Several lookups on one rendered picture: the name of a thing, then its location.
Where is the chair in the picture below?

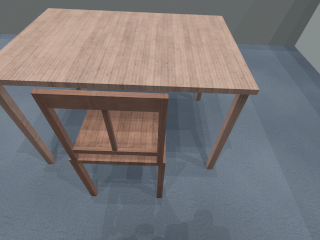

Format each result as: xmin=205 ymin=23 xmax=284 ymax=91
xmin=31 ymin=88 xmax=169 ymax=198

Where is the table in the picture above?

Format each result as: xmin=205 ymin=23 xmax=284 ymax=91
xmin=0 ymin=8 xmax=259 ymax=170

